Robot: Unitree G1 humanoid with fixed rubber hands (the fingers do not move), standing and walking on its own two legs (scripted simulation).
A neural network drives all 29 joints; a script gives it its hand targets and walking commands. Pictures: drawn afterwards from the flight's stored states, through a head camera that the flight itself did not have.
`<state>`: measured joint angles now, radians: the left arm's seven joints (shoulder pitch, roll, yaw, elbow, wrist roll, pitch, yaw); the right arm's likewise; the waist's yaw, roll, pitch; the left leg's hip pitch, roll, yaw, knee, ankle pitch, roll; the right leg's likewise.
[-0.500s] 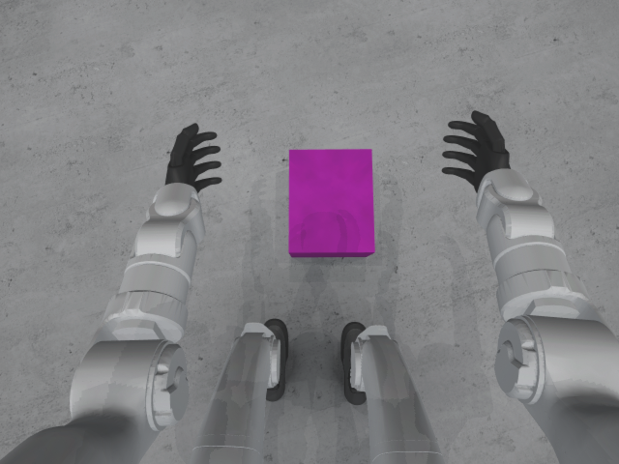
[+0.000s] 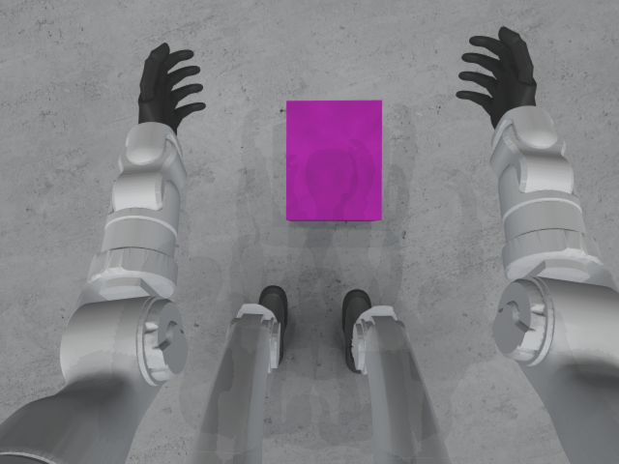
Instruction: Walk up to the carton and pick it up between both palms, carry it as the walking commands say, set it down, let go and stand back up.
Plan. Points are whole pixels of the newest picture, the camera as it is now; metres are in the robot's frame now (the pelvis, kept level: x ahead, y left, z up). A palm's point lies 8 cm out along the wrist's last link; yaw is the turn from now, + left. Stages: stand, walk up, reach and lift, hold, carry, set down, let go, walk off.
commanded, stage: reach and lift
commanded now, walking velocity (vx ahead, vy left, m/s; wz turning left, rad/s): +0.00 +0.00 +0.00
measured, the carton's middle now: (332, 165) +0.50 -0.03 -0.57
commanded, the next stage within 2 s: none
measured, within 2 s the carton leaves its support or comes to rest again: neither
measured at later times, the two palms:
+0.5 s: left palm (204, 146) +0.49 +0.18 -0.28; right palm (455, 139) +0.49 -0.21 -0.27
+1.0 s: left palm (232, 162) +0.48 +0.17 -0.41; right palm (424, 156) +0.49 -0.20 -0.41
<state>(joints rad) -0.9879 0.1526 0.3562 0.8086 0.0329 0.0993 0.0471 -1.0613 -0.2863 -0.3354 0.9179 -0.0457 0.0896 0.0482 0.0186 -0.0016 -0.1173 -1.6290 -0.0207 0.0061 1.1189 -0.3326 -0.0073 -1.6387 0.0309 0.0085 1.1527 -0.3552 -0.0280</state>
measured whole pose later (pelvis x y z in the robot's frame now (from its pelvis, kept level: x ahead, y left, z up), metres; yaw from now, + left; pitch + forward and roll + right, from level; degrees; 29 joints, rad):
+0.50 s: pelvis -0.03 +0.01 -0.15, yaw +0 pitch +49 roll +2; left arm -1.17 0.22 0.27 0.86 -0.08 0.14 0.11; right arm -1.22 -0.36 -0.24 0.94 0.06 0.14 -0.01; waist 0.01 0.01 -0.01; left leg -2.09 -0.04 0.01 1.74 -0.50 -0.01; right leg -2.09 0.04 0.01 1.76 -0.52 -0.01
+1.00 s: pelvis -0.05 +0.01 -0.25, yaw +1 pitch +41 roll +2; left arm -1.35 0.27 0.17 1.03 -0.16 0.08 0.14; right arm -1.40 -0.42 -0.14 1.11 0.17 0.06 -0.04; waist 0.01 0.02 0.25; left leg -2.26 -0.05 0.02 2.10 -0.55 -0.01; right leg -2.26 0.03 0.00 2.13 -0.58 -0.01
